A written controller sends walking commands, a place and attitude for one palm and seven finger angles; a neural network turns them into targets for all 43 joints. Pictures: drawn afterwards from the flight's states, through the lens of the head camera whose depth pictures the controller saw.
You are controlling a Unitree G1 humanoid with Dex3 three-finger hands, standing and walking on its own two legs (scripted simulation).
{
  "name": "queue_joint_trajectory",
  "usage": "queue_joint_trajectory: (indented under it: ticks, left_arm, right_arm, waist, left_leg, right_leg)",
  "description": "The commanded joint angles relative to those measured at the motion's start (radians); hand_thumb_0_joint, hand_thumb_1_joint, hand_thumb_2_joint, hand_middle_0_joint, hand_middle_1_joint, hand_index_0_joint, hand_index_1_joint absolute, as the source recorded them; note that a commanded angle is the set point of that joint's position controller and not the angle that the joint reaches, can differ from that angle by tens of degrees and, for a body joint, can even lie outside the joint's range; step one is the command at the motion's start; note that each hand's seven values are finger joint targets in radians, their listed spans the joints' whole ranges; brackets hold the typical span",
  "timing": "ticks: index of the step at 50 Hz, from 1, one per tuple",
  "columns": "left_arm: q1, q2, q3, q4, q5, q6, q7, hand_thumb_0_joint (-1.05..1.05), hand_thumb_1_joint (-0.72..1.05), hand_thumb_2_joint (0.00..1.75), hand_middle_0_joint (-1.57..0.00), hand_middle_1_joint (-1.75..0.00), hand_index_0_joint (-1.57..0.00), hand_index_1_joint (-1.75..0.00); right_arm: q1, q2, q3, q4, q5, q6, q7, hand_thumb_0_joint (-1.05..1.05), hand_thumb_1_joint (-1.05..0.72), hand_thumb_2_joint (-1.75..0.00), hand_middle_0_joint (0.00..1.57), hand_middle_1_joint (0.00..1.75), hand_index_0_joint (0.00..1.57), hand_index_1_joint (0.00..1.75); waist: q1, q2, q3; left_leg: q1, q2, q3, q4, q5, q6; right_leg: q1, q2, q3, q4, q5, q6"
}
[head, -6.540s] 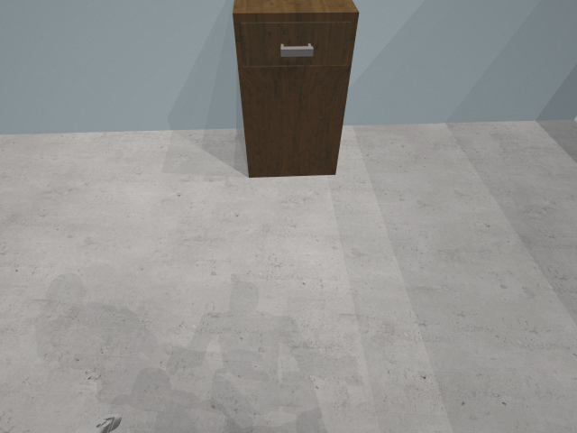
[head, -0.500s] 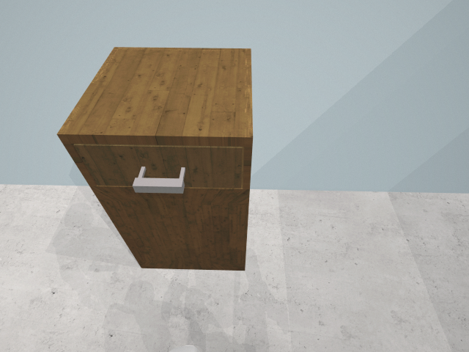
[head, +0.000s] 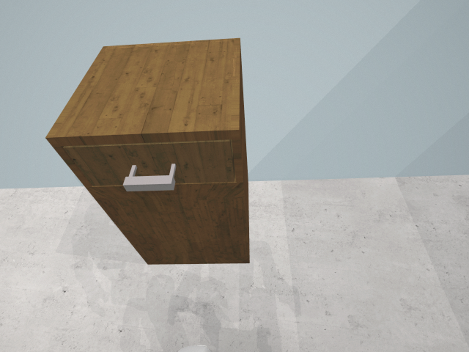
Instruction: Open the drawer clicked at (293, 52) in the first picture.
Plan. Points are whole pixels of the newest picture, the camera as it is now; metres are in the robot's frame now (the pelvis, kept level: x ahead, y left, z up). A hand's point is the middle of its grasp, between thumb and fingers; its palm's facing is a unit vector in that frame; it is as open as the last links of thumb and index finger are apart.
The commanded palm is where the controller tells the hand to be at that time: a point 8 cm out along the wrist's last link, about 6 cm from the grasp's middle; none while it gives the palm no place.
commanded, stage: come to a stop and stand still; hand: left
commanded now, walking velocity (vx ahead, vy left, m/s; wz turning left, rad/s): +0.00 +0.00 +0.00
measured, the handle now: (151, 175) +0.52 +0.26 -0.08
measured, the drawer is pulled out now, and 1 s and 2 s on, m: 0.00 0.00 0.00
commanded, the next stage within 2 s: look again from close up in 1.62 s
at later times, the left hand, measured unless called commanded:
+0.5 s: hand out of the picture -0.04 +0.16 -0.16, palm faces +0.07 -0.98 -0.20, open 7.3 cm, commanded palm none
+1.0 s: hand out of the picture -0.06 +0.16 -0.17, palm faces +0.05 -0.99 -0.15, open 7.3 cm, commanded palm none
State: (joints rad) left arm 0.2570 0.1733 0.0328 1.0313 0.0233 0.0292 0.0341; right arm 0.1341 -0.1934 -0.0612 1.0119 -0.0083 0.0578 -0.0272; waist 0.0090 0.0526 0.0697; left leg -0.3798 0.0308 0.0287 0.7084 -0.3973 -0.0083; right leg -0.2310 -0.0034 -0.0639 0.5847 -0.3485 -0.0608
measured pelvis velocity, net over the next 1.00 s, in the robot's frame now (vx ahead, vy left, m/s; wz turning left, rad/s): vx -0.04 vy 0.02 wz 0.00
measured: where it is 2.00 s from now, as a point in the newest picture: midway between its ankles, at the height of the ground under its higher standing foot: outside the picture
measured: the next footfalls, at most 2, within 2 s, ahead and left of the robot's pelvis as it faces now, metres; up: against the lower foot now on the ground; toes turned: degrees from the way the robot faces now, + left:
left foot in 0.24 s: -0.04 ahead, +0.13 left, +0.00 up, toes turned +1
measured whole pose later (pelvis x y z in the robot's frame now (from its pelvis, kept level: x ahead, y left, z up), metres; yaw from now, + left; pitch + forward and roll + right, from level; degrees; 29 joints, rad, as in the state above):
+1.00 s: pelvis -0.04 +0.02 +0.01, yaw +0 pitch +0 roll +0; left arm 0.31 0.10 -0.01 1.17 0.01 0.00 0.04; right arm 0.37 -0.09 0.01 1.15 -0.01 -0.02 -0.05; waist 0.00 0.00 0.01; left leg -0.10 0.00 0.04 0.37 -0.27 0.01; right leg -0.21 0.01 -0.07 0.40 -0.19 -0.04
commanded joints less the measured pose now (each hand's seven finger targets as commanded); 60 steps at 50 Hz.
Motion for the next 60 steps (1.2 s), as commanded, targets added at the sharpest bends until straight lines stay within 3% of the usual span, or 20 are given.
queue_joint_trajectory:
  ticks: [1,3,5,7,9,10,12,14,16,18,24,32,35,40,43,50,60]
  left_arm:
    - [-0.022,0.131,0.022,-0.058,0.001,-0.025,0.005,0.0,0.9,0.9,-0.2,-0.3,-0.2,-0.3]
    - [-0.008,0.128,0.021,-0.052,0.001,-0.031,0.006,0.0,0.9,0.9,-0.2,-0.3,-0.2,-0.3]
    - [0.028,0.136,0.021,-0.039,0.001,-0.035,0.005,0.0,0.9,0.9,-0.2,-0.3,-0.2,-0.3]
    - [0.05,0.138,0.021,-0.021,-0.002,-0.039,0.005,0.0,0.9,0.9,-0.2,-0.3,-0.2,-0.3]
    - [0.037,0.135,0.019,-0.005,-0.01,-0.04,0.006,0.0,0.9,0.9,-0.2,-0.3,-0.2,-0.3]
    - [0.023,0.128,0.018,0.001,-0.016,-0.041,0.006,0.0,0.9,0.9,-0.2,-0.3,-0.2,-0.3]
    - [0.025,0.09,0.005,0.012,-0.026,-0.042,0.003,0.0,0.9,0.9,-0.2,-0.3,-0.2,-0.3]
    - [0.016,0.085,0.005,0.016,-0.02,-0.04,0.004,0.0,0.9,0.9,-0.2,-0.3,-0.2,-0.3]
    - [-0.003,0.109,0.008,0.038,-0.023,-0.036,0.0,0.0,0.9,0.9,-0.2,-0.3,-0.2,-0.3]
    - [0.005,0.102,0.005,0.046,-0.022,-0.033,0.0,0.0,0.9,0.9,-0.2,-0.3,-0.2,-0.3]
    - [0.028,0.083,0.001,0.064,-0.018,-0.028,-0.004,0.0,0.9,0.9,-0.2,-0.3,-0.2,-0.3]
    - [0.081,0.052,-0.005,0.08,-0.019,-0.037,-0.002,0.0,0.9,0.9,-0.2,-0.3,-0.2,-0.3]
    - [0.101,0.039,-0.009,0.089,-0.019,-0.041,-0.001,0.0,0.9,0.9,-0.2,-0.3,-0.2,-0.3]
    - [0.122,0.019,-0.017,0.105,-0.018,-0.045,0.002,0.0,0.9,0.9,-0.2,-0.3,-0.2,-0.3]
    - [0.132,0.014,-0.021,0.113,-0.017,-0.044,0.003,0.0,0.9,0.9,-0.2,-0.3,-0.2,-0.3]
    - [0.14,0.002,-0.024,0.116,-0.016,-0.048,0.007,0.0,0.9,0.9,-0.2,-0.3,-0.2,-0.3]
    - [0.139,0.007,-0.026,0.113,-0.015,-0.05,0.009,0.0,0.9,0.9,-0.2,-0.3,-0.2,-0.3]
  right_arm:
    - [0.036,-0.036,-0.005,-0.02,0.001,-0.005,0.004,0.0,-0.9,-0.9,0.2,0.3,0.2,0.3]
    - [0.06,-0.027,0.001,-0.002,0.005,-0.012,0.007,0.0,-0.9,-0.9,0.2,0.3,0.2,0.3]
    - [0.048,-0.025,0.007,0.001,0.005,-0.02,0.004,0.0,-0.9,-0.9,0.2,0.3,0.2,0.3]
    - [0.067,-0.027,0.015,0.012,0.004,-0.029,-0.001,0.0,-0.9,-0.9,0.2,0.3,0.2,0.3]
    - [0.119,-0.019,0.024,0.039,0.003,-0.038,-0.006,0.0,-0.9,-0.9,0.2,0.3,0.2,0.3]
    - [0.155,-0.017,0.028,0.061,0.002,-0.046,-0.007,0.0,-0.9,-0.9,0.2,0.3,0.2,0.3]
    - [0.158,-0.054,0.034,0.078,-0.005,-0.06,-0.014,0.0,-0.9,-0.9,0.2,0.3,0.2,0.3]
    - [0.157,-0.058,0.038,0.085,-0.006,-0.055,-0.018,0.0,-0.9,-0.9,0.2,0.3,0.2,0.3]
    - [0.171,-0.04,0.045,0.102,-0.005,-0.052,-0.017,0.0,-0.9,-0.9,0.2,0.3,0.2,0.3]
    - [0.188,-0.035,0.047,0.106,-0.007,-0.049,-0.014,0.0,-0.9,-0.9,0.2,0.3,0.2,0.3]
    - [0.248,-0.018,0.05,0.111,-0.013,-0.044,-0.013,0.0,-0.9,-0.9,0.2,0.3,0.2,0.3]
    - [0.301,-0.002,0.055,0.117,-0.01,-0.059,-0.015,0.0,-0.9,-0.9,0.2,0.3,0.2,0.3]
    - [0.312,0.005,0.057,0.121,-0.008,-0.066,-0.017,0.0,-0.9,-0.9,0.2,0.3,0.2,0.3]
    - [0.324,0.011,0.061,0.126,-0.003,-0.076,-0.021,0.0,-0.9,-0.9,0.2,0.3,0.2,0.3]
    - [0.323,0.011,0.062,0.127,-0.002,-0.077,-0.022,0.0,-0.9,-0.9,0.2,0.3,0.2,0.3]
    - [0.323,0.015,0.064,0.128,0.0,-0.088,-0.026,0.0,-0.9,-0.9,0.2,0.3,0.2,0.3]
    - [0.31,0.012,0.065,0.127,0.001,-0.09,-0.028,0.0,-0.9,-0.9,0.2,0.3,0.2,0.3]
  waist:
    - [-0.024,-0.185,-0.031]
    - [-0.019,-0.168,-0.034]
    - [0.007,-0.173,-0.042]
    - [0.014,-0.152,-0.078]
    - [-0.002,-0.142,-0.097]
    - [-0.014,-0.113,-0.114]
    - [0.006,-0.018,-0.119]
    - [0.011,-0.051,-0.09]
    - [0.006,0.0,-0.052]
    - [0.007,-0.001,-0.019]
    - [-0.002,-0.067,0.064]
    - [-0.002,-0.069,0.016]
    - [0.001,-0.043,0.005]
    - [0.002,-0.028,0.01]
    - [0.004,-0.033,0.037]
    - [0.0,-0.038,0.009]
    - [-0.004,-0.056,0.01]
  left_leg:
    - [0.001,0.001,-0.054,0.256,-0.053,0.004]
    - [0.009,0.005,-0.041,0.185,-0.045,-0.001]
    - [0.029,0.007,-0.027,0.077,-0.055,-0.006]
    - [0.066,0.011,-0.022,-0.061,-0.035,-0.009]
    - [0.155,0.015,-0.024,-0.221,0.07,-0.007]
    - [0.22,0.021,-0.039,-0.322,0.183,-0.001]
    - [0.277,0.096,-0.101,-0.331,0.408,0.029]
    - [0.234,0.093,-0.069,-0.311,0.295,0.023]
    - [0.201,0.074,-0.055,-0.337,0.245,0.015]
    - [0.179,0.068,-0.055,-0.363,0.167,0.014]
    - [0.148,0.051,-0.05,-0.393,0.075,0.022]
    - [0.143,0.055,-0.059,-0.413,0.092,0.031]
    - [0.143,0.062,-0.066,-0.422,0.106,0.034]
    - [0.14,0.079,-0.078,-0.437,0.148,0.034]
    - [0.133,0.079,-0.079,-0.441,0.138,0.034]
    - [0.179,0.084,-0.075,-0.424,0.258,0.038]
    - [0.209,0.084,-0.071,-0.406,0.334,0.039]
  right_leg:
    - [-0.034,-0.25,0.201,-0.259,0.534,-0.121]
    - [0.009,-0.237,0.172,-0.257,0.525,-0.11]
    - [0.063,-0.237,0.185,-0.256,0.528,-0.12]
    - [0.125,-0.24,0.211,-0.244,0.545,-0.124]
    - [0.122,-0.221,0.199,-0.231,0.504,-0.089]
    - [0.114,-0.2,0.181,-0.211,0.48,-0.057]
    - [0.082,-0.12,0.126,-0.21,0.399,0.015]
    - [0.087,-0.108,0.137,-0.273,0.305,0.051]
    - [0.11,-0.117,0.13,-0.286,0.261,0.05]
    - [0.097,-0.108,0.142,-0.322,0.135,0.042]
    - [0.013,-0.1,0.155,-0.373,-0.043,0.033]
    - [0.041,-0.098,0.142,-0.337,0.02,0.029]
    - [0.052,-0.096,0.127,-0.31,0.077,0.025]
    - [0.068,-0.092,0.104,-0.267,0.184,0.022]
    - [0.052,-0.089,0.101,-0.258,0.183,0.024]
    - [0.067,-0.097,0.092,-0.237,0.273,0.025]
    - [0.071,-0.099,0.092,-0.227,0.324,0.025]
